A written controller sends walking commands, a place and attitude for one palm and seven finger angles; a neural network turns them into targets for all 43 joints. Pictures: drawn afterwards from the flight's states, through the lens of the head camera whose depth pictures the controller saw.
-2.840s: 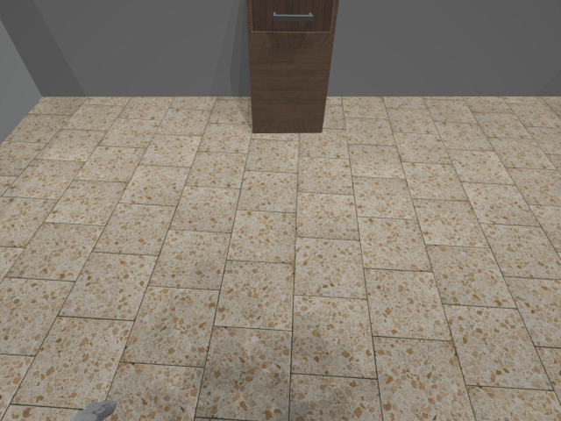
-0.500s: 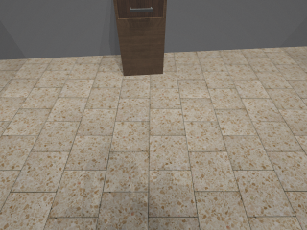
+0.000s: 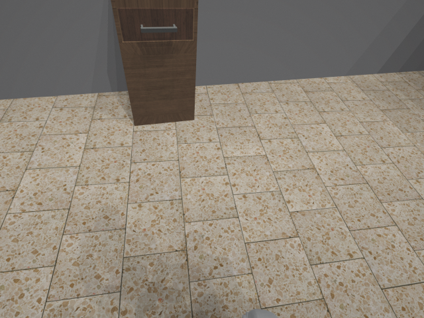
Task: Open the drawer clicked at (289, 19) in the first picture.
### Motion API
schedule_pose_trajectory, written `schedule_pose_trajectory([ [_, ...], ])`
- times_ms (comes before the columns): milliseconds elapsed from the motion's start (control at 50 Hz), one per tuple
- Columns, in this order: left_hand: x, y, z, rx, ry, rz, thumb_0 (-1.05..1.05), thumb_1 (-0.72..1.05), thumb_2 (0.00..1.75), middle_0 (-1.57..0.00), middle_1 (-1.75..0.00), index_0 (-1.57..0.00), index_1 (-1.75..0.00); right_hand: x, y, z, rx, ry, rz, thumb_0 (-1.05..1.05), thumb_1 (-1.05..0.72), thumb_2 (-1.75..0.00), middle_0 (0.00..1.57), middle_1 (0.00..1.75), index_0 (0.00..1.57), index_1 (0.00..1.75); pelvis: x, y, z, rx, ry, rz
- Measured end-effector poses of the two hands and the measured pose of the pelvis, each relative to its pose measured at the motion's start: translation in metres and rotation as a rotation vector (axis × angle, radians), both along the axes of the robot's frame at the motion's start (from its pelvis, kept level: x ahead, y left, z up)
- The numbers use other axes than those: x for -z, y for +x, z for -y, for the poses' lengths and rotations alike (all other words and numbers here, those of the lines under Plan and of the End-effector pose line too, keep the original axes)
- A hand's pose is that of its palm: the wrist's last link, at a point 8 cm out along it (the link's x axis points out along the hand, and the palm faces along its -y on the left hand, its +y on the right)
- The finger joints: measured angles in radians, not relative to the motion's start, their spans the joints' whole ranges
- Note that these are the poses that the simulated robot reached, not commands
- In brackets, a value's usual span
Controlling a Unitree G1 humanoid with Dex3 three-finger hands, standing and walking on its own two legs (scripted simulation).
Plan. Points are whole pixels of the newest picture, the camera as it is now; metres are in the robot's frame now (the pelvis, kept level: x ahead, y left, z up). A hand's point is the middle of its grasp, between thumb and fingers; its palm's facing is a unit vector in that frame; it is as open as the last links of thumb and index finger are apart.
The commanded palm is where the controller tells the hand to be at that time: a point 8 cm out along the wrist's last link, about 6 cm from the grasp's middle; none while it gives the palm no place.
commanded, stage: walk to a spot facing it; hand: left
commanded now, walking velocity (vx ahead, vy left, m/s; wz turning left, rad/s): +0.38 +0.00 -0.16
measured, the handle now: (158, 27) +1.46 +0.39 -0.08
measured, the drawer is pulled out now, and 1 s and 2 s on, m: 0.00 0.00 0.00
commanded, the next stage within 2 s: turn to face it in 1.40 s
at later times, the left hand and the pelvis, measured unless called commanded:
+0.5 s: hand (179, 237) +0.35 +0.10 -0.18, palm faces -0.07 -0.99 -0.13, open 7.3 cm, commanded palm none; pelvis +0.23 -0.05 -0.01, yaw -4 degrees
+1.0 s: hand (155, 212) +0.42 +0.18 -0.19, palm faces -0.01 -0.99 -0.12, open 7.4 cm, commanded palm none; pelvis +0.45 +0.01 +0.00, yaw -5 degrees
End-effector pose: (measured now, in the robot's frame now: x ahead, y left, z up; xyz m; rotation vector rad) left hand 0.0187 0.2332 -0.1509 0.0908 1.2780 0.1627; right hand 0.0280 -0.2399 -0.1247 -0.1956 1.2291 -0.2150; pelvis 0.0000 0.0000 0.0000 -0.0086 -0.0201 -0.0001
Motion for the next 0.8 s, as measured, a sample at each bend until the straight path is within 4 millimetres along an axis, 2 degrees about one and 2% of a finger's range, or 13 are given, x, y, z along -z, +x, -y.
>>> schedule_pose_trajectory([
  [40,-0.006,0.040,-0.003,0.023,0.001,0.056,0.00,0.91,0.90,-0.19,-0.30,-0.19,-0.30,-0.001,-0.011,-0.001,0.029,0.001,-0.057,-0.01,-0.95,-0.90,0.20,0.30,0.20,0.30,-0.003,0.015,-0.003,0.007,0.004,-0.004],
  [100,-0.012,0.091,-0.002,0.058,-0.006,0.099,0.00,0.91,0.90,-0.19,-0.30,-0.19,-0.30,-0.001,-0.027,-0.009,0.080,0.015,-0.137,-0.01,-0.93,-0.90,0.20,0.30,0.20,0.30,-0.005,0.039,-0.005,0.017,0.007,-0.007],
  [240,-0.012,0.188,0.020,0.164,-0.025,0.095,0.00,0.91,0.90,-0.19,-0.30,-0.19,-0.30,0.001,-0.046,-0.038,0.196,0.092,-0.308,0.00,-0.91,-0.90,0.20,0.30,0.20,0.29,-0.003,0.101,0.001,0.046,0.004,-0.011],
  [340,-0.006,0.263,0.053,0.243,-0.035,0.101,0.00,0.91,0.90,-0.19,-0.30,-0.19,-0.30,0.003,-0.043,-0.055,0.272,0.160,-0.437,0.00,-0.91,-0.90,0.20,0.30,0.20,0.30,0.006,0.152,0.017,0.071,0.001,-0.023],
  [380,-0.001,0.292,0.066,0.260,-0.036,0.125,0.00,0.91,0.90,-0.19,-0.30,-0.19,-0.30,0.007,-0.035,-0.055,0.292,0.186,-0.487,0.00,-0.91,-0.90,0.20,0.30,0.20,0.30,0.013,0.175,0.026,0.077,-0.004,-0.024],
  [420,0.003,0.315,0.076,0.249,-0.032,0.161,0.00,0.91,0.90,-0.20,-0.30,-0.19,-0.30,0.012,-0.019,-0.051,0.298,0.208,-0.521,0.00,-0.90,-0.90,0.20,0.30,0.20,0.30,0.020,0.197,0.037,0.079,-0.003,-0.020],
  [460,0.003,0.323,0.081,0.218,-0.032,0.172,0.00,0.91,0.90,-0.20,-0.30,-0.20,-0.30,0.016,0.011,-0.039,0.285,0.208,-0.504,0.01,-0.90,-0.90,0.20,0.30,0.20,0.30,0.019,0.213,0.044,0.075,-0.003,-0.007],
  [500,0.000,0.323,0.079,0.165,-0.024,0.156,0.00,0.91,0.90,-0.20,-0.30,-0.20,-0.30,0.019,0.054,-0.023,0.258,0.190,-0.440,0.01,-0.90,-0.90,0.20,0.30,0.20,0.30,0.014,0.230,0.049,0.071,-0.005,0.003],
  [560,-0.011,0.329,0.059,0.112,0.038,0.146,-0.04,0.95,0.90,-0.20,-0.30,-0.20,-0.30,0.024,0.134,0.004,0.194,0.150,-0.299,0.01,-0.91,-0.90,0.20,0.30,0.20,0.30,0.006,0.255,0.051,0.064,-0.011,0.002],
  [660,-0.015,0.322,0.040,0.106,0.066,0.020,-0.03,0.94,0.90,-0.20,-0.30,-0.20,-0.30,0.017,0.266,0.034,0.118,0.083,-0.057,0.01,-0.92,-0.90,0.20,0.30,0.20,0.29,-0.001,0.296,0.045,0.061,-0.014,-0.008],
  [720,-0.010,0.317,0.035,0.077,0.043,-0.049,-0.02,0.93,0.90,-0.20,-0.30,-0.19,-0.30,0.008,0.331,0.042,0.066,0.050,0.029,0.01,-0.94,-0.90,0.20,0.30,0.20,0.29,0.000,0.323,0.037,0.058,-0.020,-0.012],
  [800,0.003,0.314,0.029,0.022,-0.004,-0.139,-0.01,0.92,0.90,-0.20,-0.30,-0.19,-0.30,0.000,0.411,0.034,-0.019,0.016,0.090,0.01,-0.93,-0.90,0.20,0.30,0.20,0.29,0.006,0.363,0.022,0.048,-0.033,-0.013],
])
